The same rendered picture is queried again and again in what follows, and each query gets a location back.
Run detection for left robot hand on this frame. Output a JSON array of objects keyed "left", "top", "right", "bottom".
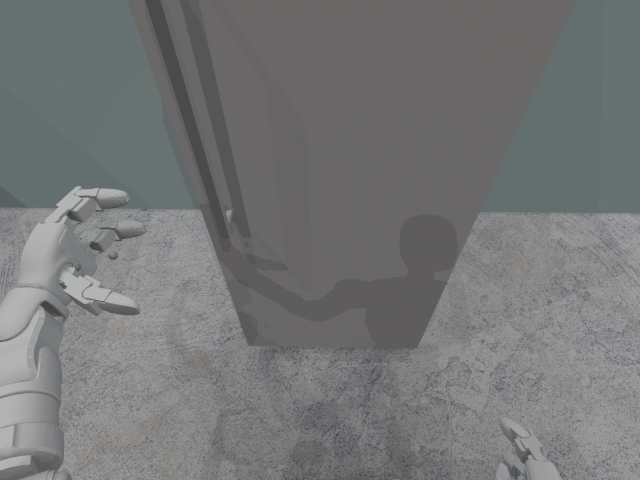
[{"left": 17, "top": 186, "right": 147, "bottom": 316}]

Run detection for left robot forearm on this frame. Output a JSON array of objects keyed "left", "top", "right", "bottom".
[{"left": 0, "top": 287, "right": 70, "bottom": 480}]

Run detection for fridge door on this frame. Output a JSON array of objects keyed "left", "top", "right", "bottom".
[{"left": 128, "top": 0, "right": 576, "bottom": 348}]

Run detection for handle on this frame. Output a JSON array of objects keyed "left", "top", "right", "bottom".
[{"left": 145, "top": 0, "right": 233, "bottom": 239}]

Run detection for right robot hand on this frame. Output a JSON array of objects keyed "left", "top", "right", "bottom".
[{"left": 495, "top": 417, "right": 562, "bottom": 480}]

